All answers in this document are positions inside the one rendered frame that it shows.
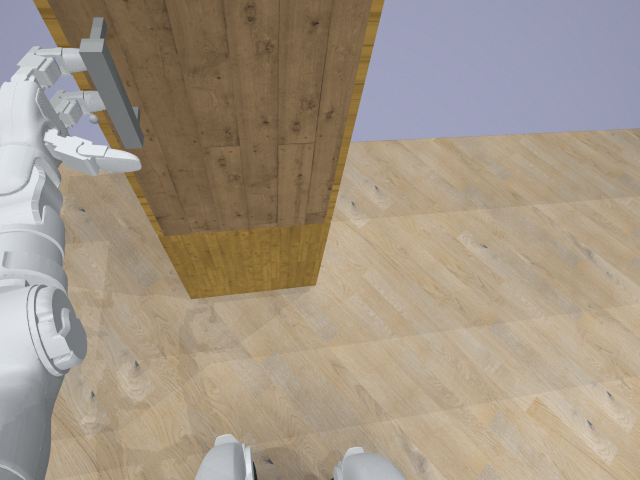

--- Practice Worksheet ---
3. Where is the handle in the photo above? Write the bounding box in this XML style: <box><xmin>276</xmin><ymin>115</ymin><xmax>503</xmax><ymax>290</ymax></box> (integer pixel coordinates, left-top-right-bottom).
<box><xmin>79</xmin><ymin>17</ymin><xmax>144</xmax><ymax>149</ymax></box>

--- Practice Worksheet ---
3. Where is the cupboard door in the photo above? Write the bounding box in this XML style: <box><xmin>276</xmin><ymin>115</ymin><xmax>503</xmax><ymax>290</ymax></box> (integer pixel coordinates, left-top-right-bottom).
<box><xmin>47</xmin><ymin>0</ymin><xmax>373</xmax><ymax>236</ymax></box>

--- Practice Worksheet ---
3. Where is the left robot shin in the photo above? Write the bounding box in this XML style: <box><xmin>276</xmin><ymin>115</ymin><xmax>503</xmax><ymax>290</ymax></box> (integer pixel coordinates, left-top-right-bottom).
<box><xmin>214</xmin><ymin>434</ymin><xmax>240</xmax><ymax>447</ymax></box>

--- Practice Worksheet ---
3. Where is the robot left thigh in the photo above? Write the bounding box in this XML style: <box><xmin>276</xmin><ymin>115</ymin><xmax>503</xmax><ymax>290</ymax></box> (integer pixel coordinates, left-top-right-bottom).
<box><xmin>195</xmin><ymin>442</ymin><xmax>254</xmax><ymax>480</ymax></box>

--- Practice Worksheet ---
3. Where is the robot left upper arm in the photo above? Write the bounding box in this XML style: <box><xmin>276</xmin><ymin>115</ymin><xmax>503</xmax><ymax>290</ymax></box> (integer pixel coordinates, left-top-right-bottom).
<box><xmin>0</xmin><ymin>285</ymin><xmax>87</xmax><ymax>480</ymax></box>

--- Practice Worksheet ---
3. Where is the left robot hand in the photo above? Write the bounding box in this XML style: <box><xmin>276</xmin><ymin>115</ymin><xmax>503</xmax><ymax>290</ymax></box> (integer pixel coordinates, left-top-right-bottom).
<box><xmin>0</xmin><ymin>46</ymin><xmax>142</xmax><ymax>176</ymax></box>

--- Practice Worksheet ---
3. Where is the robot left forearm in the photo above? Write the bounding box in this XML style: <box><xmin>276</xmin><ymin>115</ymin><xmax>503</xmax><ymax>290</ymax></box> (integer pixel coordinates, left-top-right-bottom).
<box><xmin>0</xmin><ymin>144</ymin><xmax>68</xmax><ymax>296</ymax></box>

